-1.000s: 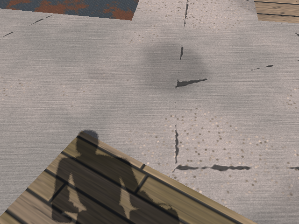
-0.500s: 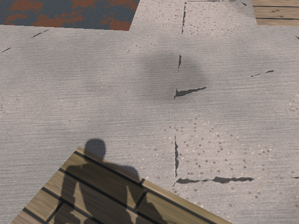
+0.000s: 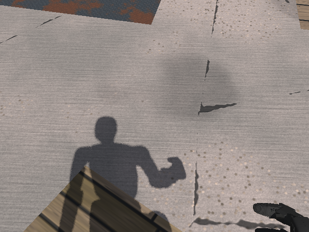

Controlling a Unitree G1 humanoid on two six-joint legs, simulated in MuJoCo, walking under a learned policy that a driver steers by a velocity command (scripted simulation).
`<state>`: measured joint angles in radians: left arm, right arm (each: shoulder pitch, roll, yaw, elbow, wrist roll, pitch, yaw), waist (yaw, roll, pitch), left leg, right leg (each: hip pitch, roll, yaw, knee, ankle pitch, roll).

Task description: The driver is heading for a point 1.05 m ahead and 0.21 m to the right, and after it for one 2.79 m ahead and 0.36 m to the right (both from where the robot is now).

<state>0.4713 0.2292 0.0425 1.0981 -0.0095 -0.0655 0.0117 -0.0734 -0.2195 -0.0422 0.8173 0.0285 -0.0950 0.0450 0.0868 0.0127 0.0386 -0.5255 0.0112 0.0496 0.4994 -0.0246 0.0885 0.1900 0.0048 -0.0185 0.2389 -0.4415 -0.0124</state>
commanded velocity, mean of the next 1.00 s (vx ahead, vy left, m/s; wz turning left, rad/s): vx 0.45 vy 0.00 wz -0.31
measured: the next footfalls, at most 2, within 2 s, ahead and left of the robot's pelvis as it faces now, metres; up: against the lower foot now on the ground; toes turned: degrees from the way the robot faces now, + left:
right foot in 0.58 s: +0.46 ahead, -0.17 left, +0.00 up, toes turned -20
left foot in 1.06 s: +0.77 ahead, -0.08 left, +0.00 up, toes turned -16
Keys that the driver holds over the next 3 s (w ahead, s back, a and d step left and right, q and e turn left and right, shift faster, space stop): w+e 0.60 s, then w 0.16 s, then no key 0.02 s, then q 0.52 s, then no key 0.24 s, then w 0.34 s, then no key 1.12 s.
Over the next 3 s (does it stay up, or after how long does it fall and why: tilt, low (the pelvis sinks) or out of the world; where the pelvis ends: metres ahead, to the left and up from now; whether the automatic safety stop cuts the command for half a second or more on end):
stays up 0.88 -0.16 0.02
